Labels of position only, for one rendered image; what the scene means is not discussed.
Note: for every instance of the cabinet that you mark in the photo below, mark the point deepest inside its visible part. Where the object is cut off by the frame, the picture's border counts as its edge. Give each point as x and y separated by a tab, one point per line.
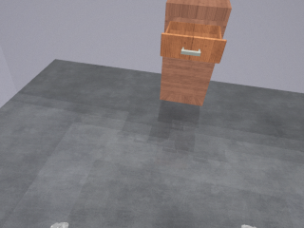
186	81

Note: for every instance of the drawer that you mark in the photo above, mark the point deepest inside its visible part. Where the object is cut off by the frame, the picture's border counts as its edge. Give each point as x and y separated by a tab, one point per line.
191	36

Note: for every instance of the handle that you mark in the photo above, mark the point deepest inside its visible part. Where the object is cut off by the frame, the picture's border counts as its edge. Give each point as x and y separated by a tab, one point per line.
190	52

